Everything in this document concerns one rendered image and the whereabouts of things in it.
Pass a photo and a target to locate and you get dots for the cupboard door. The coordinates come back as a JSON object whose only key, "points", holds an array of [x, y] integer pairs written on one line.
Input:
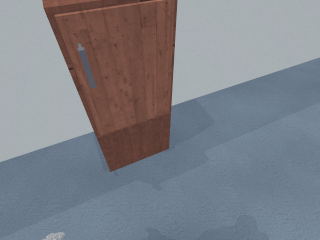
{"points": [[129, 50]]}

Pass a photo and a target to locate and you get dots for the handle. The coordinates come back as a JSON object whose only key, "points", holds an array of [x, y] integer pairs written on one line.
{"points": [[86, 66]]}

